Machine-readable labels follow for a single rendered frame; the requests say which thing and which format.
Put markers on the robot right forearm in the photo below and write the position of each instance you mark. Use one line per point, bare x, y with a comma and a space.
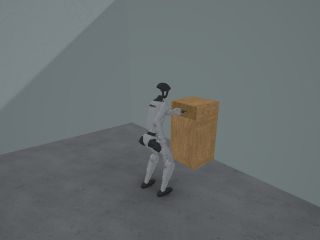
160, 134

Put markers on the drawer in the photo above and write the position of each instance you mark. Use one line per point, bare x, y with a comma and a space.
191, 111

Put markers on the robot right upper arm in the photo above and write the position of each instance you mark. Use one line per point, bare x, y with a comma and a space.
163, 109

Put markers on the cabinet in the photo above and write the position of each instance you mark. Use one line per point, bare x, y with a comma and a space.
192, 143

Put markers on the left robot hand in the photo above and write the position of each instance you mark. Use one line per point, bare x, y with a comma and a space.
177, 111

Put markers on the right robot hand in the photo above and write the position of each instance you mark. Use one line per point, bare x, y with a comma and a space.
165, 151

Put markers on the robot left foot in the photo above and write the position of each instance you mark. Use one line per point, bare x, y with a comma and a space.
145, 185

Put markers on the robot left forearm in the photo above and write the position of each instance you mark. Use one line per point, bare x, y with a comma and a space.
170, 112

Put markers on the robot right thigh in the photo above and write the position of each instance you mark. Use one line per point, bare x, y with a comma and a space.
157, 147

